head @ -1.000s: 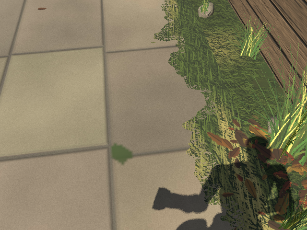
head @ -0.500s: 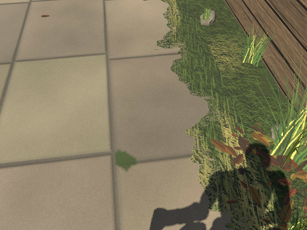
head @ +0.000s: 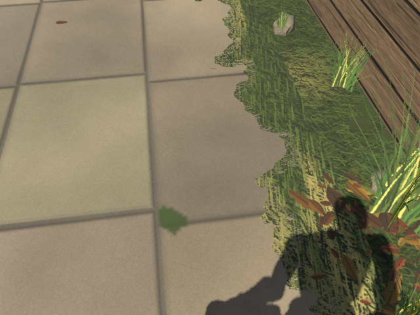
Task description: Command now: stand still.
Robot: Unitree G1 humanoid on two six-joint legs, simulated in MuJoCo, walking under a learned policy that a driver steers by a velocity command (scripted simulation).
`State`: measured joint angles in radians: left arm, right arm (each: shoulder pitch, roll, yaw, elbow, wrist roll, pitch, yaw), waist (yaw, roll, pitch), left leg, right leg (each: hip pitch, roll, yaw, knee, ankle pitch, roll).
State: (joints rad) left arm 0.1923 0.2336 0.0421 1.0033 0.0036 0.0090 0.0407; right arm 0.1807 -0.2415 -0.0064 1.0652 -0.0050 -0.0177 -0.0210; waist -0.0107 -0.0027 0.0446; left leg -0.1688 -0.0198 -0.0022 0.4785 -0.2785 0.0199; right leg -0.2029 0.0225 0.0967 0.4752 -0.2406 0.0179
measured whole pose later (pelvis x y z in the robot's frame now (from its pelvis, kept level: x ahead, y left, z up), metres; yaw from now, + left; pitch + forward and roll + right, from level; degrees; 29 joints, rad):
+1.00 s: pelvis +0.06 -0.03 +0.00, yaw +0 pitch +1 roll +1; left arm 0.22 0.24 0.05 1.07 -0.03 -0.09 0.00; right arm 0.41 -0.27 -0.04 1.04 0.03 -0.04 -0.02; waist -0.02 0.03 -0.02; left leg -0.11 0.01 -0.02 0.46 -0.36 0.02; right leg -0.28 -0.02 -0.04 0.53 -0.29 -0.04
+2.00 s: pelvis +0.60 -0.04 -0.01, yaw +0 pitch +2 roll +2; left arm 0.01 0.23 0.04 0.84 -0.02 -0.10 -0.03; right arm 0.40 -0.25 -0.06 1.01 0.02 -0.07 0.00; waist -0.08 -0.03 0.02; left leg 0.09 -0.05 0.05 0.22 -0.35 0.02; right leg -0.57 -0.06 -0.01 0.51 0.00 -0.05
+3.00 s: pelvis +1.02 -0.02 +0.00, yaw +23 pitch +3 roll -1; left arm 0.18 0.30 0.06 0.79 0.00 0.02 0.06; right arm 0.12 -0.27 -0.04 0.75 -0.01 0.03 -0.04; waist 0.00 -0.03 0.02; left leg -0.38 -0.08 -0.09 0.45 -0.12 0.06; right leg -0.57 -0.03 0.05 1.00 -0.32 0.10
